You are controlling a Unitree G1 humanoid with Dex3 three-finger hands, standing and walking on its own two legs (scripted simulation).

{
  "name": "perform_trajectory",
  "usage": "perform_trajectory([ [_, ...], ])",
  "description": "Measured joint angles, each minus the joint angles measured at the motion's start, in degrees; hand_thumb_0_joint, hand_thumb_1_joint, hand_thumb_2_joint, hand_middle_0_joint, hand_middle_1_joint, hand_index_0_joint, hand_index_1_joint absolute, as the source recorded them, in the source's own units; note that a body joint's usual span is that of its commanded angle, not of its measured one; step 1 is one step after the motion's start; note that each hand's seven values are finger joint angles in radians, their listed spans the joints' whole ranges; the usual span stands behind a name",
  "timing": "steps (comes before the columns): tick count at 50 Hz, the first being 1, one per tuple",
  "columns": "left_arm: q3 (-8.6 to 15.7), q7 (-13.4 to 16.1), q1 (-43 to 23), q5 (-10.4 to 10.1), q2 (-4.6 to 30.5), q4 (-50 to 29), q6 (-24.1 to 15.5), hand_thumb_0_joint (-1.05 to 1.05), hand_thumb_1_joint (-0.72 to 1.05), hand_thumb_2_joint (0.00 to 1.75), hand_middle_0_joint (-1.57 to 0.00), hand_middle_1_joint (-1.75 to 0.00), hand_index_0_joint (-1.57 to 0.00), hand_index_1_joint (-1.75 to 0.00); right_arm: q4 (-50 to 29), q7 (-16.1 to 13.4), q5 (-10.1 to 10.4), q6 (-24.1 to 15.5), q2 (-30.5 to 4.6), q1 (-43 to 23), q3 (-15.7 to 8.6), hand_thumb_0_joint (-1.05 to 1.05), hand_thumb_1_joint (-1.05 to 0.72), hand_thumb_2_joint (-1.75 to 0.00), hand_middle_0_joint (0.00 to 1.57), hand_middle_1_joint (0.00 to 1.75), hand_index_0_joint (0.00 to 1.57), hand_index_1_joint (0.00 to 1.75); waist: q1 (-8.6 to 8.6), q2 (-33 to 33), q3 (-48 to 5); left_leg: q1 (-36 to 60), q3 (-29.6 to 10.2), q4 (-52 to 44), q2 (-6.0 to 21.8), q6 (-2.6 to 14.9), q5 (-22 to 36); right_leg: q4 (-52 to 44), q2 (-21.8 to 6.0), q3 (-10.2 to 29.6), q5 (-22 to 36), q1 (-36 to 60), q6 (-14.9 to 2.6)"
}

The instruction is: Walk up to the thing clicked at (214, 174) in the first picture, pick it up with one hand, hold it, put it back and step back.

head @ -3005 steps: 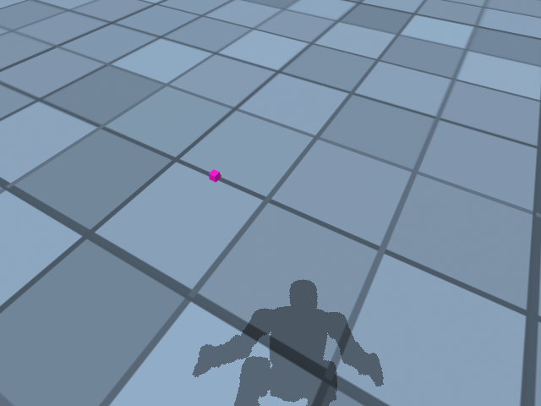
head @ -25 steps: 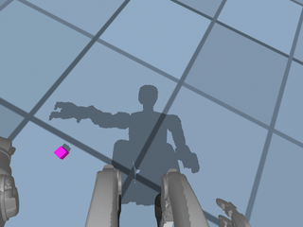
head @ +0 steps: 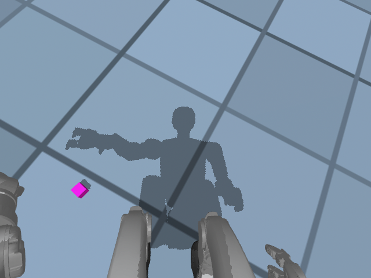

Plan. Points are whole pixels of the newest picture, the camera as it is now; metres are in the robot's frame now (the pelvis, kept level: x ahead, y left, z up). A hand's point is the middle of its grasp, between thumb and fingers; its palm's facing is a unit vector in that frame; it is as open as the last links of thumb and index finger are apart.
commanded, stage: go down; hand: left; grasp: from above
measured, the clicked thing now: (80, 190) +0.36 +0.38 -0.56
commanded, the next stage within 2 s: approach in 0.62 s
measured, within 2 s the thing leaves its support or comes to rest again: neither
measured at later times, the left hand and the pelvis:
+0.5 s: hand out of the picture +0.31 +0.41 -0.12, palm faces -0.05 -0.42 -0.91, open 14.4 cm; pelvis +0.00 +0.00 +0.00, yaw +0 degrees
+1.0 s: hand (20, 192) +0.30 +0.40 -0.21, palm faces -0.08 -0.42 -0.91, open 14.5 cm; pelvis -0.01 +0.00 -0.05, yaw -2 degrees
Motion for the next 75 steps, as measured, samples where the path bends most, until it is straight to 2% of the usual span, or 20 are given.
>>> perform_trajectory([
  [8,-0.54,-0.04,-2.61,0.44,2.36,6.20,-2.66,0.00,-0.58,1.05,-0.10,-0.95,-0.06,-0.99,-0.84,0.14,-0.44,-1.49,-1.34,0.29,0.07,0.00,-0.90,-0.89,0.21,0.30,0.20,0.30,0.62,-0.18,0.22,-1.40,-0.13,1.05,0.07,-0.10,-0.31,1.22,0.09,-0.13,-0.39,-1.49,-0.19],
  [12,0.54,-0.14,-2.49,0.56,2.40,4.82,-4.44,0.00,-0.58,1.04,-0.09,-0.97,-0.06,-1.00,-0.71,0.99,-0.61,-1.51,-2.19,0.06,-0.24,0.00,-0.91,-0.89,0.21,0.30,0.20,0.30,0.77,-0.27,1.02,-3.58,-0.30,3.03,0.13,-0.13,-0.79,3.16,0.16,-0.31,-0.89,-3.62,-0.21],
  [15,1.47,-0.35,-1.20,-0.04,1.36,0.94,-4.96,0.00,-0.58,1.04,-0.09,-0.97,-0.06,-1.00,-0.39,1.50,-0.51,-0.90,-2.43,-0.27,-0.53,0.00,-0.91,-0.89,0.21,0.30,0.20,0.30,0.76,-0.24,1.89,-4.23,-0.33,4.01,0.11,-0.12,-1.03,4.13,0.15,-0.34,-1.15,-4.24,-0.16],
  [21,1.73,-0.14,1.14,-0.58,-0.95,-5.03,-2.78,0.00,-0.58,1.04,-0.09,-0.97,-0.06,-1.00,-0.04,0.87,0.42,0.84,-1.12,-0.86,-0.66,0.01,-0.91,-0.89,0.20,0.30,0.20,0.30,0.44,-0.08,2.50,-2.35,-0.25,2.31,0.31,-0.04,-0.41,2.22,0.35,-0.22,-0.29,-2.38,-0.08],
  [26,1.61,0.09,1.69,-0.38,-0.88,-2.83,-0.50,0.00,-0.58,1.04,-0.09,-0.97,-0.06,-1.00,-0.03,-0.48,0.80,1.12,0.25,-0.08,-0.20,0.01,-0.91,-0.89,0.21,0.30,0.20,0.30,0.14,0.04,0.90,0.58,-0.09,-0.83,0.43,-0.07,0.30,-1.02,0.44,-0.02,0.59,0.48,-0.11],
  [30,0.69,-0.04,0.96,0.20,0.54,1.12,-0.23,0.00,-0.58,1.04,-0.09,-0.97,-0.06,-1.00,-0.24,-1.12,0.56,0.56,0.47,0.86,0.15,0.01,-0.91,-0.89,0.21,0.30,0.20,0.30,0.28,-0.14,-0.30,2.22,-0.05,-2.00,0.43,-0.09,0.31,-2.19,0.44,0.03,0.63,2.09,-0.16],
  [37,-1.52,-0.76,-2.03,1.22,3.17,7.44,-3.62,0.00,-0.58,1.03,-0.09,-0.98,-0.06,-1.01,-1.16,-0.56,-0.29,-1.16,-1.21,1.34,-0.26,0.00,-0.91,-0.90,0.21,0.30,0.20,0.30,0.59,-0.38,-0.18,-0.15,-0.30,0.26,0.12,-0.07,-0.30,0.10,0.18,-0.25,-0.21,-0.08,-0.14],
  [41,-0.83,-0.02,-1.83,1.68,2.39,6.43,-6.11,0.00,-0.58,1.04,-0.09,-0.97,-0.05,-1.01,-1.17,0.50,-0.55,-1.20,-2.50,0.69,-0.67,0.00,-0.90,-0.90,0.21,0.30,0.20,0.30,0.76,-0.32,1.06,-3.07,-0.27,2.76,0.03,0.04,-0.74,2.64,0.09,-0.26,-0.75,-2.95,0.00],
  [45,1.13,2.49,-3.10,1.18,0.86,7.58,-7.47,0.00,-0.58,1.06,-0.09,-0.95,-0.04,-1.00,-0.49,1.56,-1.13,-1.26,-2.94,-0.13,-0.39,0.00,-0.90,-0.90,0.20,0.30,0.20,0.30,0.78,-0.81,1.83,-6.27,-0.07,5.32,0.22,0.18,-1.15,5.34,0.26,-0.07,-1.13,-6.32,0.14],
  [51,5.65,8.81,-8.13,1.47,1.12,14.53,-7.39,0.00,-0.59,1.07,-0.10,-0.94,-0.04,-1.00,0.29,3.65,-3.14,-1.94,-2.54,-1.48,1.05,0.00,-0.90,-0.90,0.20,0.30,0.20,0.30,-0.56,-2.16,2.04,-13.49,-0.21,11.98,0.60,0.16,-2.21,12.24,0.62,-0.25,-2.21,-13.74,0.14],
  [55,8.46,12.82,-12.74,1.82,3.05,19.34,-7.06,0.00,-0.59,1.08,-0.10,-0.95,-0.04,-1.01,0.71,5.16,-4.64,-2.61,-2.03,-2.56,1.52,0.00,-0.90,-0.90,0.20,0.30,0.20,0.30,-1.64,-3.00,3.23,-19.71,-0.66,18.29,0.65,0.06,-2.74,18.68,0.71,-0.73,-2.92,-19.90,0.13],
  [58,10.03,14.59,-15.68,2.30,5.10,22.11,-7.15,0.00,-0.59,1.08,-0.10,-0.95,-0.04,-1.01,1.15,6.24,-5.46,-2.96,-1.73,-3.43,1.92,0.00,-0.90,-0.90,0.20,0.30,0.20,0.30,-2.52,-3.40,4.58,-24.75,-1.04,23.33,0.69,0.10,-2.81,23.74,0.78,-1.14,-3.11,-24.84,0.20],
  [62,11.76,15.09,-18.35,2.58,7.61,24.28,-7.50,0.00,-0.59,1.10,-0.10,-0.96,-0.04,-1.03,1.70,7.41,-6.13,-3.14,-1.50,-4.13,2.29,0.00,-0.90,-0.90,0.20,0.30,0.20,0.30,-3.55,-3.51,7.01,-30.96,-1.38,29.65,0.69,0.37,-2.41,30.04,0.82,-1.52,-2.89,-30.87,0.52],
  [67,11.96,12.98,-19.98,3.49,9.51,26.06,-8.09,0.00,-0.59,1.11,-0.10,-0.97,-0.04,-1.04,2.77,8.57,-6.57,-3.48,-1.63,-3.58,2.92,0.00,-0.91,-0.89,0.20,0.30,0.20,0.30,-4.58,-3.23,9.38,-37.40,-1.34,36.35,0.70,1.00,-1.68,36.86,0.81,-1.57,-2.48,-37.12,1.06],
  [71,11.13,11.42,-20.84,5.79,11.03,27.35,-9.10,0.00,-0.59,1.11,-0.11,-0.98,-0.04,-1.04,3.32,9.38,-7.15,-4.01,-2.21,-2.65,4.10,0.00,-0.91,-0.89,0.20,0.30,0.20,0.30,-5.70,-3.15,11.38,-40.95,-1.51,41.09,0.70,1.24,-1.36,41.68,0.82,-1.80,-2.42,-40.48,1.24],
  [75,10.08,11.66,-22.01,8.01,13.11,30.62,-10.44,0.00,-0.59,1.10,-0.10,-0.98,-0.05,-1.04,3.34,10.21,-8.02,-4.84,-3.13,-2.17,5.82,0.00,-0.91,-0.89,0.20,0.30,0.20,0.30,-7.05,-3.47,13.40,-43.37,-2.27,44.87,0.90,1.17,-1.35,45.23,1.10,-2.50,-2.22,-42.87,1.25],
])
